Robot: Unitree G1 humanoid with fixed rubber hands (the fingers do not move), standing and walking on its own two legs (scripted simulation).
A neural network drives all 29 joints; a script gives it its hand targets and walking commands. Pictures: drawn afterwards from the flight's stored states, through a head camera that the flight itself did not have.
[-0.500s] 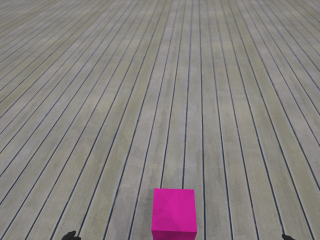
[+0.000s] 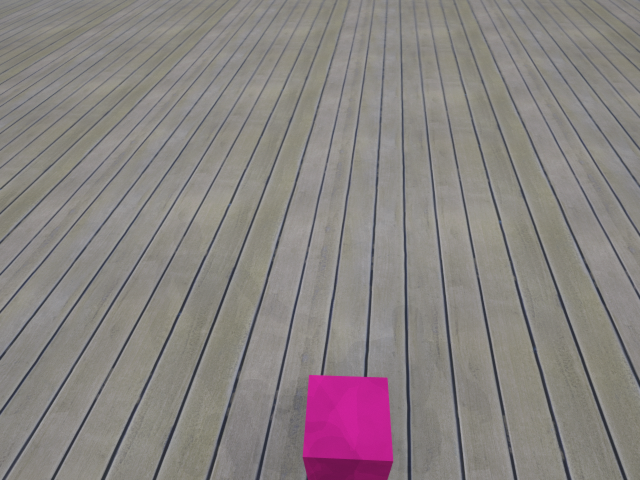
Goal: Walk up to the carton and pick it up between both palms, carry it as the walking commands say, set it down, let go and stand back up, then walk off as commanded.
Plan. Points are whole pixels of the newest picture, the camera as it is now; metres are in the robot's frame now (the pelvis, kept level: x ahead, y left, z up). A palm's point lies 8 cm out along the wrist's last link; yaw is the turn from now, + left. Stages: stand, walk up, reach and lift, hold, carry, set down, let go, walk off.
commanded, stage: stand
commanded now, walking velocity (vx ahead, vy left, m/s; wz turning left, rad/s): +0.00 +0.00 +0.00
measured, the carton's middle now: (347, 432) +0.42 +0.00 -0.66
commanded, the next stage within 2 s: walk off in 0.64 s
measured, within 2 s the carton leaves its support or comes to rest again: neither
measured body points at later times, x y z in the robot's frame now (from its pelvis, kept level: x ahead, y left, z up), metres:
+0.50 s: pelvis -0.01 +0.00 +0.00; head -0.01 +0.00 +0.45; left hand +0.09 +0.32 -0.11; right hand +0.09 -0.31 -0.11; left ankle -0.02 +0.12 -0.75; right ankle -0.01 -0.11 -0.75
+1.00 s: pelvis -0.02 +0.00 -0.01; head +0.00 +0.00 +0.44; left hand +0.05 +0.32 -0.13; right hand +0.07 -0.30 -0.13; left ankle -0.02 +0.12 -0.75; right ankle -0.01 -0.11 -0.75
